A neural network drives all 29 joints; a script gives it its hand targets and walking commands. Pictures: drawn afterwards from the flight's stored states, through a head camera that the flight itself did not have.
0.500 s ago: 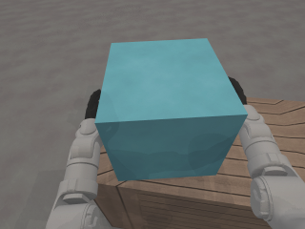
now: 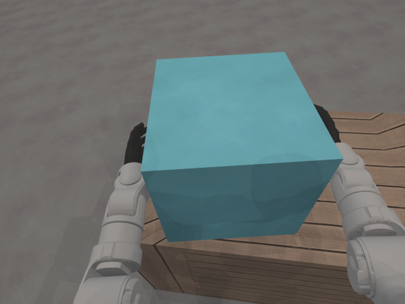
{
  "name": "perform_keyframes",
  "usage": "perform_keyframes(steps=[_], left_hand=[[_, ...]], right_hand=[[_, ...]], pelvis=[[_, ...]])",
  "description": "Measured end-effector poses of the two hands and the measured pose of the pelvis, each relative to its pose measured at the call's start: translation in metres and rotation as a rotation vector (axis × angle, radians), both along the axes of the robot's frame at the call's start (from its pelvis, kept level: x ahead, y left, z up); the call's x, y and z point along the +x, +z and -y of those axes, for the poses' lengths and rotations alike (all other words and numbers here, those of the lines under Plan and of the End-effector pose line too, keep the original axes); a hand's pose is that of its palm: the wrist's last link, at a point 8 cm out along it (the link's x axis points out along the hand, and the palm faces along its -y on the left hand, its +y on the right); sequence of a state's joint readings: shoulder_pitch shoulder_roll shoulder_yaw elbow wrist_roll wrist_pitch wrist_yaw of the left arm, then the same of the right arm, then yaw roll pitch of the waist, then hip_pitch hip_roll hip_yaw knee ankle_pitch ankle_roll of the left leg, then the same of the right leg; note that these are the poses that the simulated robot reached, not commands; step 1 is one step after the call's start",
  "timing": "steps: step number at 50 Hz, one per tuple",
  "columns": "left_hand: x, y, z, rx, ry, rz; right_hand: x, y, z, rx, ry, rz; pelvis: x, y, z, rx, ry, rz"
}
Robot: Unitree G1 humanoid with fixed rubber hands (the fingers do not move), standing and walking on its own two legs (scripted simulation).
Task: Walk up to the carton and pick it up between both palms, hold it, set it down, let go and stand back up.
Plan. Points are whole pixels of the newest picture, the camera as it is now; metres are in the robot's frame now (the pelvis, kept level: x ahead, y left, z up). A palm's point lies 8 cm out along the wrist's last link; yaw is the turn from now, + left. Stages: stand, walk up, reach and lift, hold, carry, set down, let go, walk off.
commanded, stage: set down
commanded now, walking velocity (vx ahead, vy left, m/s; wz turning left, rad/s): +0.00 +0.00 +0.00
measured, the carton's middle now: (226, 146) +0.44 +0.03 +0.05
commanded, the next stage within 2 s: none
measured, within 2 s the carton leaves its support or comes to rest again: rests again in 1.38 s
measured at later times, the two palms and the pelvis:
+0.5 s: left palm (138, 181) +0.34 +0.22 +0.03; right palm (312, 147) +0.45 -0.16 +0.06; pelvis -0.01 -0.01 -0.01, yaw +1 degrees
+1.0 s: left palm (146, 180) +0.35 +0.21 +0.02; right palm (314, 148) +0.47 -0.17 +0.04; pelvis -0.01 +0.00 -0.01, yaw -1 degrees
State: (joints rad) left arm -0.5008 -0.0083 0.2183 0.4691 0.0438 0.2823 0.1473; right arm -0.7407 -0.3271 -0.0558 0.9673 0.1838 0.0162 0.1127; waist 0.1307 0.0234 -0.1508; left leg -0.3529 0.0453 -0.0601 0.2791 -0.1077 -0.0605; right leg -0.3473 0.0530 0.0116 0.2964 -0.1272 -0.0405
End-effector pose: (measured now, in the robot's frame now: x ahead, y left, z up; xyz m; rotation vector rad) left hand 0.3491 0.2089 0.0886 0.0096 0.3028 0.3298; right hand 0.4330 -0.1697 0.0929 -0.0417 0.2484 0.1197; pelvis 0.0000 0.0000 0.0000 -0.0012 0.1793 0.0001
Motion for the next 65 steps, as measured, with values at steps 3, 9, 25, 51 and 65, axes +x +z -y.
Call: perform_keyframes(steps=[3,9,25,51,65], left_hand=[[-0.003,-0.002,-0.002,-0.006,0.019,0.013],[-0.008,-0.009,-0.008,0.004,0.047,0.009],[-0.01,-0.056,-0.007,-0.007,0.052,-0.056],[0.003,-0.069,0.003,-0.025,0.079,-0.02],[0.003,-0.07,0.001,-0.003,0.067,-0.017]], right_hand=[[0.004,0.001,-0.004,0.0,0.021,0.013],[0.012,-0.001,-0.013,-0.017,0.057,0.017],[0.017,-0.035,-0.015,-0.076,0.083,-0.035],[0.033,-0.057,-0.004,-0.053,0.105,-0.007],[0.031,-0.056,-0.005,-0.051,0.102,0.0]], pelvis=[[-0.001,-0.001,0.003,0.001,0.002,-0.018],[-0.004,-0.002,0.008,0.0,0.018,-0.042],[-0.007,-0.007,0.013,-0.003,0.024,-0.144],[-0.01,-0.011,0.004,0.002,-0.012,-0.266],[-0.011,-0.011,0.004,-0.001,-0.013,-0.257]])
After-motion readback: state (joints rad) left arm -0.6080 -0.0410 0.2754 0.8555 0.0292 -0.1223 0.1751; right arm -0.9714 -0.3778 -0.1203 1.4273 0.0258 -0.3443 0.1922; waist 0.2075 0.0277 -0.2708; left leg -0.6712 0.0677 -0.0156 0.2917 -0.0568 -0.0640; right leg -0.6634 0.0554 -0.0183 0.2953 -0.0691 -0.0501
